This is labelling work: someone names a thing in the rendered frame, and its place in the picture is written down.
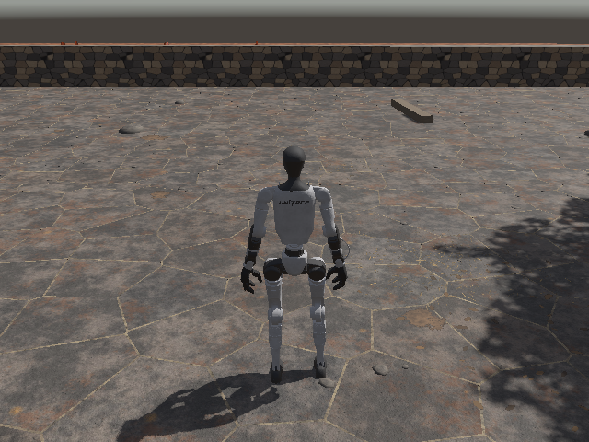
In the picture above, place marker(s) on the robot left upper arm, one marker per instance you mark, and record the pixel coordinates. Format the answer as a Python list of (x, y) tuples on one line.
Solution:
[(265, 195)]

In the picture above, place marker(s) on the left robot foot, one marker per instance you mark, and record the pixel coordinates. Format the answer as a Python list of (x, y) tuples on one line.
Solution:
[(276, 376)]

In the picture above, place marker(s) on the left robot hand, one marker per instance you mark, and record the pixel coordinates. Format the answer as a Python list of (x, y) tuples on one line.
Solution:
[(245, 278)]

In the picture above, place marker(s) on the robot right forearm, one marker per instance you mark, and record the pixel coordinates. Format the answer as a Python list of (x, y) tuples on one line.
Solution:
[(336, 250)]

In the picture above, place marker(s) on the robot left forearm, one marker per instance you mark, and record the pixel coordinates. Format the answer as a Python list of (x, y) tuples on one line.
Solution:
[(252, 250)]

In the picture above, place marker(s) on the robot right upper arm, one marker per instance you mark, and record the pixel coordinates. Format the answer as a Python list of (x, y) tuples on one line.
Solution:
[(326, 208)]

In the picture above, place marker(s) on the right robot thigh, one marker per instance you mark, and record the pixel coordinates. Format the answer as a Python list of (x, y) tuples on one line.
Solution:
[(316, 270)]

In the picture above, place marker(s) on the right robot hand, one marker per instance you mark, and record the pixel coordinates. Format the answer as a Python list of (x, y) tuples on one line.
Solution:
[(342, 276)]

